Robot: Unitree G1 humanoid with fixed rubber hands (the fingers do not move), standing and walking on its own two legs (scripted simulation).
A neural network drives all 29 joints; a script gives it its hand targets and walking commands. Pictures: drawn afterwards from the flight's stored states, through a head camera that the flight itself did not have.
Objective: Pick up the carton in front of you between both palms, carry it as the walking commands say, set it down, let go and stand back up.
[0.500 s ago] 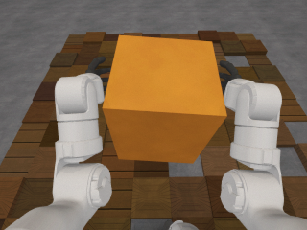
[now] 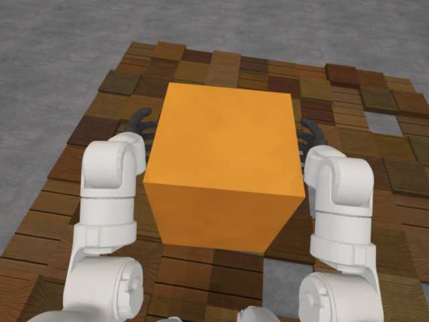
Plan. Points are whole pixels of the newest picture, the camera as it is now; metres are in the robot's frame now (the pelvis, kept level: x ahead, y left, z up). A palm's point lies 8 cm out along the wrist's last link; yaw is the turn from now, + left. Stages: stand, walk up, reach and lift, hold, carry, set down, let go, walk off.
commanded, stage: carry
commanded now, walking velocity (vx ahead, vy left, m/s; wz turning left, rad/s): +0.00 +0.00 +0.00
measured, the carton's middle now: (220, 175) +0.37 +0.01 +0.05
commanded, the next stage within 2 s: none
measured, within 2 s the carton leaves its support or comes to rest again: neither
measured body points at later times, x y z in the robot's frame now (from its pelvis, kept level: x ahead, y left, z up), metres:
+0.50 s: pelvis +0.21 +0.02 -0.02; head +0.27 +0.01 +0.43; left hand +0.61 +0.18 +0.13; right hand +0.62 -0.12 +0.13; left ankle +0.24 +0.15 -0.74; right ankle +0.30 -0.04 -0.75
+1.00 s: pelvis +0.26 +0.05 -0.02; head +0.25 +0.06 +0.43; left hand +0.62 +0.21 +0.10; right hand +0.62 -0.09 +0.11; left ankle +0.26 +0.15 -0.76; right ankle +0.30 -0.04 -0.75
